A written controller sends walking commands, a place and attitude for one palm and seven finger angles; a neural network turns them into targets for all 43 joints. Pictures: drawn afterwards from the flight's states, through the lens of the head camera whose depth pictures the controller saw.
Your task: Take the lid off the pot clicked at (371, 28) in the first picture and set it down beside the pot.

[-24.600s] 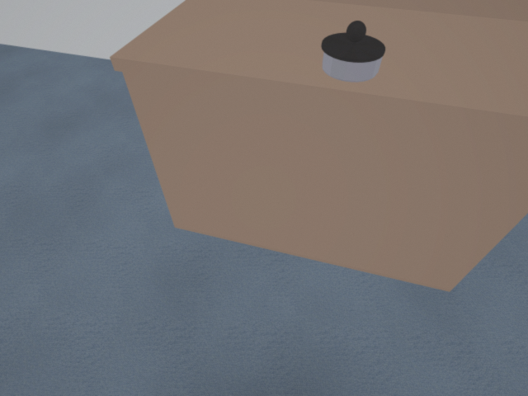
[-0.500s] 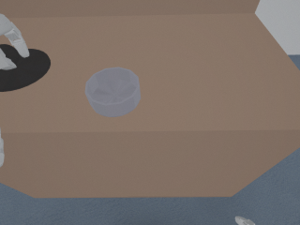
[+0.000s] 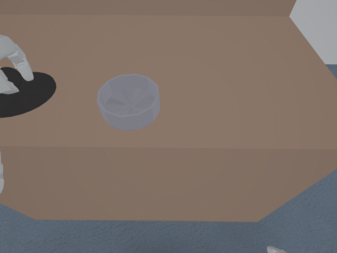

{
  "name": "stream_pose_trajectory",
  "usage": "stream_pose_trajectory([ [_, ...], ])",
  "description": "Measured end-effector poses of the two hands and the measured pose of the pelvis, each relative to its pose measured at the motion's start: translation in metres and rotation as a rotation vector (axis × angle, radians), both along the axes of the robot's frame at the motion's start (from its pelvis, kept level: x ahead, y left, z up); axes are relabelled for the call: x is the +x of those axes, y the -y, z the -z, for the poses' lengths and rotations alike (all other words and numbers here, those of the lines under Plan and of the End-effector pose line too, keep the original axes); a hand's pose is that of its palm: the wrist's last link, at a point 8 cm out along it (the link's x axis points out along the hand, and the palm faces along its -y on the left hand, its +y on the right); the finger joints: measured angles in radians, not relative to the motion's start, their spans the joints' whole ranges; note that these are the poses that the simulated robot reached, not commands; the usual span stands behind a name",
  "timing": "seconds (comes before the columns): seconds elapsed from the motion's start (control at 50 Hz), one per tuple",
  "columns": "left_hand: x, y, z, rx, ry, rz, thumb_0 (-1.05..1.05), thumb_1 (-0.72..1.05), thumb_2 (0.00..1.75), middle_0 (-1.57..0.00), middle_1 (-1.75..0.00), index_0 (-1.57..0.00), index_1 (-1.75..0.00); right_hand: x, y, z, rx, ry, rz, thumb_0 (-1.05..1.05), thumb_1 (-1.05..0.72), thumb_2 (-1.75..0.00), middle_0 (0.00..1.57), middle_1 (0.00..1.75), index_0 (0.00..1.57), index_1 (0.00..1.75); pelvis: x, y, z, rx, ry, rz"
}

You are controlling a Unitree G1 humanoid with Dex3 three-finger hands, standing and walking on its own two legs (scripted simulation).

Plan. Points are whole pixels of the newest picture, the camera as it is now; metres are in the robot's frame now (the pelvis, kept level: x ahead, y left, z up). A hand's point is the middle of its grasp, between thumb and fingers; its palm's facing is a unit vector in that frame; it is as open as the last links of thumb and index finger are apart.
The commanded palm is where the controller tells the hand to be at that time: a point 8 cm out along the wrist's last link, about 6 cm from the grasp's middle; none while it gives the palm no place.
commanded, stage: lower the lid onto the table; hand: left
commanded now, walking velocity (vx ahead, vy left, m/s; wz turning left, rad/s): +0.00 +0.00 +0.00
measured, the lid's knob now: (9, 78) +0.45 +0.35 +0.18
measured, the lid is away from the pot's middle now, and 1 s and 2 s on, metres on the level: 0.25 0.25 0.24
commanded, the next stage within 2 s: open the fingers wide in 0.84 s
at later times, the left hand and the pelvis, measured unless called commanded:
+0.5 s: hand (21, 85) +0.44 +0.33 +0.17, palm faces -0.39 -0.16 -0.91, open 7.1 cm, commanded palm +0.45 +0.33 +0.25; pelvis +0.00 +0.01 +0.00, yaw -1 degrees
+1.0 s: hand (25, 90) +0.45 +0.33 +0.15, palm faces -0.41 -0.13 -0.90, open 7.0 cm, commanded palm +0.45 +0.33 +0.22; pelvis +0.00 +0.01 +0.00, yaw -2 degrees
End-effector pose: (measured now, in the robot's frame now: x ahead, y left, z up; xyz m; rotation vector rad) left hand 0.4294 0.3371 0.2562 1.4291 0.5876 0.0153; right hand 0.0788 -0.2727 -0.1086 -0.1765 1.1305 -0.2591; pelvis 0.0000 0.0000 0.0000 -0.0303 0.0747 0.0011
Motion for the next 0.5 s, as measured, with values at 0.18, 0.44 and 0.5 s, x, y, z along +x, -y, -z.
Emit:
stream_pose_trajectory([
  [0.18,0.005,0.002,0.008,-0.002,0.004,0.041,0.03,0.15,0.93,-0.69,-0.84,-0.81,-0.92,-0.004,-0.005,0.001,-0.002,-0.005,0.005,0.00,-0.90,-0.90,0.20,0.30,0.20,0.30,0.000,-0.005,0.001,-0.002,-0.008,0.001],
  [0.44,0.014,0.008,0.028,-0.018,-0.041,0.070,0.03,0.15,0.93,-0.69,-0.84,-0.81,-0.92,-0.018,-0.010,0.003,-0.006,-0.034,0.026,0.00,-0.90,-0.90,0.21,0.30,0.20,0.30,-0.002,-0.009,0.002,-0.004,-0.024,0.007],
  [0.5,0.016,0.009,0.032,-0.021,-0.048,0.076,0.03,0.15,0.93,-0.69,-0.84,-0.81,-0.92,-0.023,-0.010,0.003,-0.011,-0.042,0.036,0.00,-0.90,-0.90,0.21,0.30,0.20,0.30,-0.001,-0.010,0.002,-0.005,-0.027,0.009],
])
